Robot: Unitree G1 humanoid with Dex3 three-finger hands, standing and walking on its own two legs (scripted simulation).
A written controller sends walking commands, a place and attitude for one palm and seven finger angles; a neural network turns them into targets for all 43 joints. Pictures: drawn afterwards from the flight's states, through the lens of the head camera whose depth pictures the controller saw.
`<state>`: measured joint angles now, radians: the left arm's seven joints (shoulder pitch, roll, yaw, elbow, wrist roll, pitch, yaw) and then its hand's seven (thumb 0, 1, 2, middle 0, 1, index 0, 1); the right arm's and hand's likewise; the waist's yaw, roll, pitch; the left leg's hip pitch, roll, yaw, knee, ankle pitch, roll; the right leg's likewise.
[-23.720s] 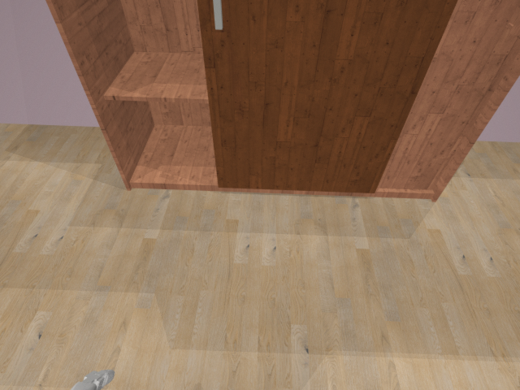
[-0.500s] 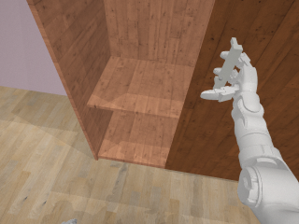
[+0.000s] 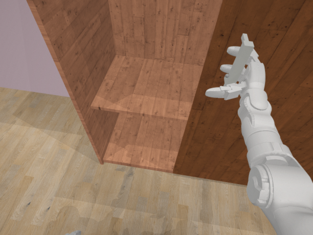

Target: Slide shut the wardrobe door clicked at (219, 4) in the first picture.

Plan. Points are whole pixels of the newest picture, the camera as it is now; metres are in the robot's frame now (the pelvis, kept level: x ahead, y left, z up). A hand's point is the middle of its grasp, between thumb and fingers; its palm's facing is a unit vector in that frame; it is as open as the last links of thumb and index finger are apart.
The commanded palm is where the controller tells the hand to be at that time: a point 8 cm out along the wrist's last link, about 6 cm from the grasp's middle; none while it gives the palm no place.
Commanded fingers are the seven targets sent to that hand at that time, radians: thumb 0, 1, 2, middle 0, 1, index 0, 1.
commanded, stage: slide the fingers in behind the handle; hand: right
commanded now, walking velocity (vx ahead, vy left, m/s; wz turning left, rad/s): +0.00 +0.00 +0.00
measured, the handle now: (235, 65) +0.54 -0.12 +0.17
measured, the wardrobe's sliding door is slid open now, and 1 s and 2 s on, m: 0.47 0.47 0.47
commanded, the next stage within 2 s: grip the handle and tug to test in 0.16 s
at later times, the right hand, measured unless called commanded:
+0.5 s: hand (226, 75) +0.49 -0.10 +0.17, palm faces +0.03 +1.00 +0.00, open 12.7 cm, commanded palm +0.46 -0.14 +0.17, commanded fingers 0.00 -0.11 -0.56 0.37 1.29 0.37 1.29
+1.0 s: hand (228, 76) +0.48 -0.10 +0.17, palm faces +0.03 +1.00 +0.01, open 5.5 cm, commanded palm +0.46 -0.15 +0.17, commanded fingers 0.00 -0.90 -0.90 0.45 1.40 0.45 1.40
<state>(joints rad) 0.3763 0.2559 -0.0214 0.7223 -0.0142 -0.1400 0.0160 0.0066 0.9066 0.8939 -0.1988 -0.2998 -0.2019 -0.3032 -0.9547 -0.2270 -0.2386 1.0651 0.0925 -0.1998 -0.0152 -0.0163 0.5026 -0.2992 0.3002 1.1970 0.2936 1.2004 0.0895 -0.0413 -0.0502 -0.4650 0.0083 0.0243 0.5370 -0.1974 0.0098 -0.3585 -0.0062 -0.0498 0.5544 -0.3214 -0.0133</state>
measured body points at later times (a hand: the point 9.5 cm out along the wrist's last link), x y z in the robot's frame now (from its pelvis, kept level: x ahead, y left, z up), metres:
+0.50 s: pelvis +0.01 +0.00 +0.00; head +0.04 +0.02 +0.45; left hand +0.07 +0.25 -0.12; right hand +0.48 -0.15 +0.17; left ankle +0.04 +0.11 -0.73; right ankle -0.03 -0.11 -0.73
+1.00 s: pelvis +0.01 +0.00 +0.00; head +0.05 +0.02 +0.45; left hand +0.07 +0.25 -0.12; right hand +0.48 -0.15 +0.17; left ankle +0.04 +0.11 -0.73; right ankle -0.03 -0.11 -0.73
